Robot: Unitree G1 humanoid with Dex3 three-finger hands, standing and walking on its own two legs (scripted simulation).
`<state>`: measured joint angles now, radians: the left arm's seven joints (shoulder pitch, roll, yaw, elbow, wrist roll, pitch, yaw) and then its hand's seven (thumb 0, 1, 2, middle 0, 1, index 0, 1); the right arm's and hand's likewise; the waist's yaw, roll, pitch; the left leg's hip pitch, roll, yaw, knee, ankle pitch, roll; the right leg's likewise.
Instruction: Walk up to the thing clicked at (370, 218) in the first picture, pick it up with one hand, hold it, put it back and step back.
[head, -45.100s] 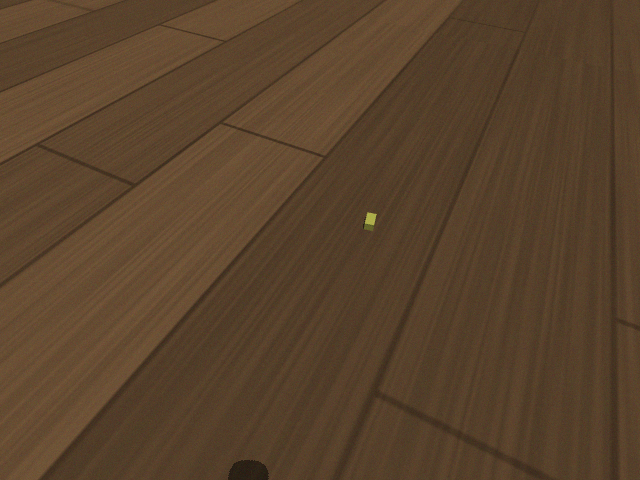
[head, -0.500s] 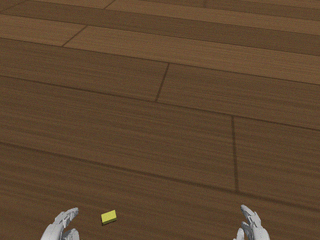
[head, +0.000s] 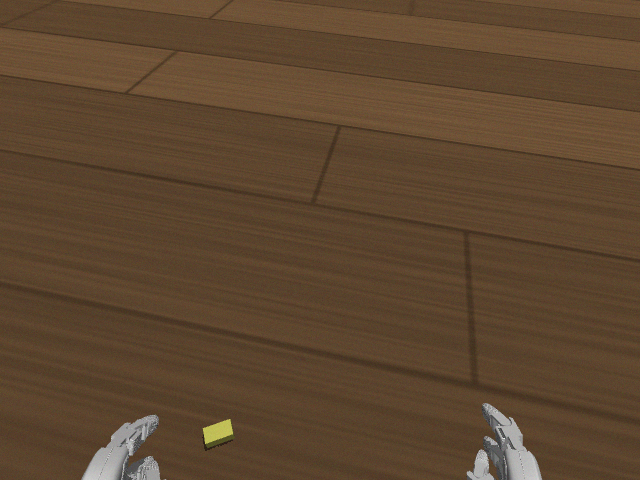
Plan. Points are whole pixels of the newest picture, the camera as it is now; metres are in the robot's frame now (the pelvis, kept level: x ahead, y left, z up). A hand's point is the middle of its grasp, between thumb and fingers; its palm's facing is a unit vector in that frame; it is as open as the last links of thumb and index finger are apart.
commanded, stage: home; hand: left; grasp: from above
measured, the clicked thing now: (218, 433) +0.42 +0.25 -0.69
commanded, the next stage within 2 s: stand in 0.80 s
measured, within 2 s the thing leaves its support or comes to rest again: neither
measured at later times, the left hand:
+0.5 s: hand out of the picture +0.17 +0.18 -0.05, palm faces +0.05 -0.98 -0.20, open 7.4 cm
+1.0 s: hand out of the picture +0.17 +0.20 -0.08, palm faces +0.01 -0.95 -0.30, open 7.4 cm
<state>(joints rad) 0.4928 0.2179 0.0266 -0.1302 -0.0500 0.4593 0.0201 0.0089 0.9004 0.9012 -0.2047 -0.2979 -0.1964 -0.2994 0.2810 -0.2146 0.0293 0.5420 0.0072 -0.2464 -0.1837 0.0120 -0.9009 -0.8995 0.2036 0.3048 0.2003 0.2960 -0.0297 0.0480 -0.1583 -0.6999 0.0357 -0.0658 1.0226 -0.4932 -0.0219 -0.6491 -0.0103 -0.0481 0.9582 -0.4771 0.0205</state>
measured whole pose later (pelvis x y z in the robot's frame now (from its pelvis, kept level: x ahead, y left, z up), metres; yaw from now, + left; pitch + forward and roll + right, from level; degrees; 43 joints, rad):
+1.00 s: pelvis +0.00 +0.01 +0.01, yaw +0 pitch +5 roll -1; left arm 0.29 0.26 0.00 0.27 0.04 0.18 0.04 0.01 0.90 0.90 -0.21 -0.30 -0.20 -0.30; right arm 0.19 -0.25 0.01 0.70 -0.09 -0.11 -0.08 0.01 -0.90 -0.90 0.20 0.30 0.20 0.30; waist 0.02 0.00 -0.03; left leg -0.56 0.01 -0.03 0.94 -0.46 0.00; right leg -0.53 -0.04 -0.02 0.91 -0.46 0.03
